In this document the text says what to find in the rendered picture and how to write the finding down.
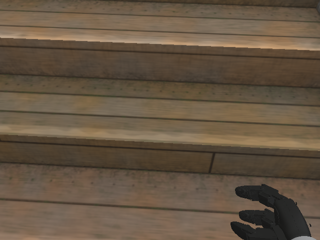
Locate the right robot hand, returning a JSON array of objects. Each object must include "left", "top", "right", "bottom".
[{"left": 230, "top": 184, "right": 312, "bottom": 240}]

